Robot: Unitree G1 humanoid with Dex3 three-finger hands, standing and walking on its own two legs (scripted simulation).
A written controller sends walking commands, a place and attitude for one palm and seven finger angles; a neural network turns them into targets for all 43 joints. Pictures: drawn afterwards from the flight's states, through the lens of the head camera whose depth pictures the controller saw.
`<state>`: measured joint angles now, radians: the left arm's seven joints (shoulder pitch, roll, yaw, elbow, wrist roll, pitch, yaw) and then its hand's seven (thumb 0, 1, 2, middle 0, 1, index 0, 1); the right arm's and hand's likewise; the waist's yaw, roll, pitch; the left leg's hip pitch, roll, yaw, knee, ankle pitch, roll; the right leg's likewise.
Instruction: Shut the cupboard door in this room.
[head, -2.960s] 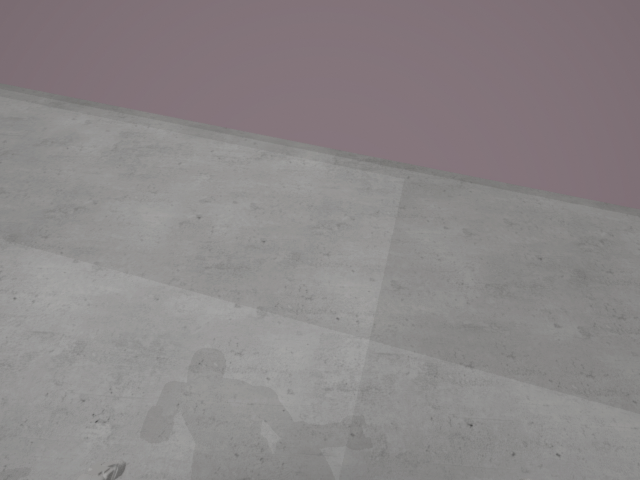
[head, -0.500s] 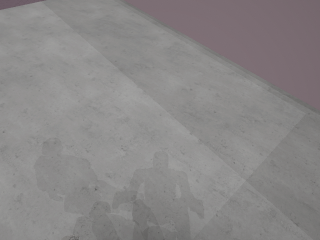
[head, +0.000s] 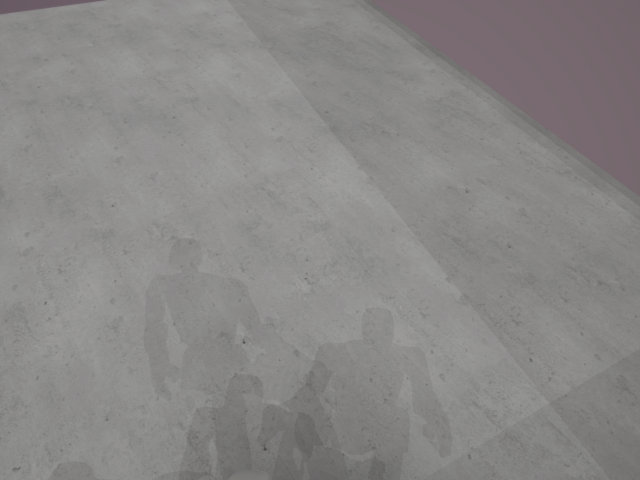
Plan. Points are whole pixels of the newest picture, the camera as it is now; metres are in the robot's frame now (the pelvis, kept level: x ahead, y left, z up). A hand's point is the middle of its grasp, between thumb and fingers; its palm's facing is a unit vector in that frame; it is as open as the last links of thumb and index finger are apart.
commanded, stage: turn or walk to find it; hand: left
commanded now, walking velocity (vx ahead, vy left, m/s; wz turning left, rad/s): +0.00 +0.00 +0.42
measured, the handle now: out of the picture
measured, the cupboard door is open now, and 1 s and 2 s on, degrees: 87 87 87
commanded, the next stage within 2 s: none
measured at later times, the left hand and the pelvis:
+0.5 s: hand out of the picture +0.03 +0.27 -0.16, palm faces +0.22 -0.95 -0.23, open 7.4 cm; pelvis -0.02 +0.05 +0.01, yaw +11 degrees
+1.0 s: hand out of the picture -0.06 +0.19 -0.15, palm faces +0.44 -0.86 -0.26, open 7.4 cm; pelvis -0.04 -0.01 +0.01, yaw +25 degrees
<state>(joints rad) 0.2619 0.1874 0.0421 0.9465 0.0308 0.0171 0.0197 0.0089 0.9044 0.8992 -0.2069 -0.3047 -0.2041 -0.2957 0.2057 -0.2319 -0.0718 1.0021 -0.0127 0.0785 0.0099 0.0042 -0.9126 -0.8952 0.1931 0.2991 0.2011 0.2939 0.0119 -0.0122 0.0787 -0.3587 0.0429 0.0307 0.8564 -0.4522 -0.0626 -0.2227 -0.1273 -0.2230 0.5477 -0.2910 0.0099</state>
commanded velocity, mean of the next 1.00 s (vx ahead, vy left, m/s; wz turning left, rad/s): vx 0.00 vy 0.00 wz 0.42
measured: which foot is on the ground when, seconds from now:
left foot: up 0.00-0.04, down 0.06-0.72, up 0.74-1.00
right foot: down 0.00-0.08, up 0.10-0.70, down 0.72-1.00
